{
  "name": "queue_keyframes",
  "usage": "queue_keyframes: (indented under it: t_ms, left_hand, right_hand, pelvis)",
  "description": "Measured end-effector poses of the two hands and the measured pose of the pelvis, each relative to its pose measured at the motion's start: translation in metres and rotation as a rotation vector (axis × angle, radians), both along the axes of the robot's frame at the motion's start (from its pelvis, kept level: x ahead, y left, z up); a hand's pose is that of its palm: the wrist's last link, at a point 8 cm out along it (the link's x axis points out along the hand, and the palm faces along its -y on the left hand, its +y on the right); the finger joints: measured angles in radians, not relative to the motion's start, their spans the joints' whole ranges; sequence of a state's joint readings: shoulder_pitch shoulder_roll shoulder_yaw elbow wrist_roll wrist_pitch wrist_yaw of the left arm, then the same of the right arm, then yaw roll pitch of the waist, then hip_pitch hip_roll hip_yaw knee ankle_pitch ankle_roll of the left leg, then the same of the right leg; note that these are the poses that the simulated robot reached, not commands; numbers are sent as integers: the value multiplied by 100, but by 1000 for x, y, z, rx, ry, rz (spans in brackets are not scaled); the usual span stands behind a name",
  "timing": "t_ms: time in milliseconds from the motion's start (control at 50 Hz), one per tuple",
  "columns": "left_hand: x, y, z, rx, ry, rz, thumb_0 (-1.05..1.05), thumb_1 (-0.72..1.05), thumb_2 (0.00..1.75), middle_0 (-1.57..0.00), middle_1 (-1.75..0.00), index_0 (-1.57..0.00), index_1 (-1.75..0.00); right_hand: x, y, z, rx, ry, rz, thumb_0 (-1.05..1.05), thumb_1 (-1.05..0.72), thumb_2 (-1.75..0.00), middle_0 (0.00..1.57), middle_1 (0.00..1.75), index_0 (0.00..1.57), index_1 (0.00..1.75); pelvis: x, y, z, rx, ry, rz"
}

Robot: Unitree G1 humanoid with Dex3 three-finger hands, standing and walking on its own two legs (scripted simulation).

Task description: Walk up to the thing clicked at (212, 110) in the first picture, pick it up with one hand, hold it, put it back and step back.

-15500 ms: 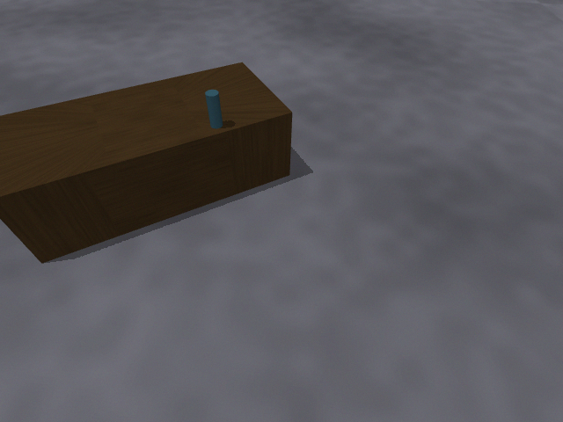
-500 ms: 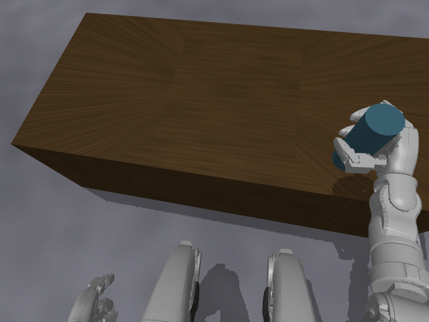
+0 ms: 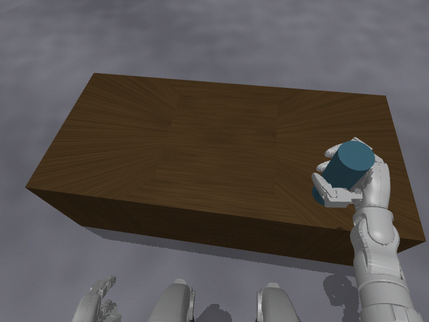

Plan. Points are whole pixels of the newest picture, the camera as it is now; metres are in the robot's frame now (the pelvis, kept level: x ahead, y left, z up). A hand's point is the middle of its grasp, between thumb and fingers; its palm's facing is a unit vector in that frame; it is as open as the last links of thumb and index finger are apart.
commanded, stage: lift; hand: right
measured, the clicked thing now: (338, 177) +0.38 -0.19 +0.04
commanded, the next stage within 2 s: hold in 0.68 s
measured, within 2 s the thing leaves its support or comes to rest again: neither
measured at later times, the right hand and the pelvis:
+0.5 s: hand (337, 167) +0.37 -0.17 +0.09, palm faces +0.11 +0.99 -0.02, open 7.7 cm; pelvis +0.02 +0.00 +0.04, yaw +0 degrees
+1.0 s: hand (343, 167) +0.36 -0.17 +0.10, palm faces +0.12 +0.99 -0.02, open 7.7 cm; pelvis +0.02 +0.00 +0.06, yaw +0 degrees
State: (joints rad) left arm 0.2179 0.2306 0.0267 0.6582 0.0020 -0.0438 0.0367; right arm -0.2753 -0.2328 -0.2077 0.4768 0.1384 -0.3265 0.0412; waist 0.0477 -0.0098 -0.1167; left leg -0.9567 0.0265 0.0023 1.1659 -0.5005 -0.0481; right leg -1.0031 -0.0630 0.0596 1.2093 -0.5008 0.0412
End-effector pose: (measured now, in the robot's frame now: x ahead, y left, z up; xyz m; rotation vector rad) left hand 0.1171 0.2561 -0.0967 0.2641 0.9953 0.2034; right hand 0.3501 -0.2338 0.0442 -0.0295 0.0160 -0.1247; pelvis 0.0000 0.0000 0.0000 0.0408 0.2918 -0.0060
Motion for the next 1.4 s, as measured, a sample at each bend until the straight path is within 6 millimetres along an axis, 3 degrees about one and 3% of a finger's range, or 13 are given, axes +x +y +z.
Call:
queue_keyframes:
  t_ms: [400,840,1400]
  left_hand:
    - [7,-8,28,-33,-11,6,1,90,89,-19,-29,-19,-29]
    - [22,-6,50,-20,-35,13,1,90,88,-20,-30,-19,-29]
    - [25,-17,61,-40,-73,-4,1,90,90,-21,-31,-20,-30]
  right_hand:
    - [-9,10,40,5,-15,5,-2,16,-116,81,117,86,120]
    - [-13,12,57,9,-11,5,-2,16,-116,81,117,86,119]
    - [-31,12,74,4,-25,2,-2,16,-116,81,117,86,119]
  pelvis:
    - [14,0,35,-14,-89,7]
    - [26,-1,52,-18,-143,6]
    - [22,-4,62,-19,-196,5]
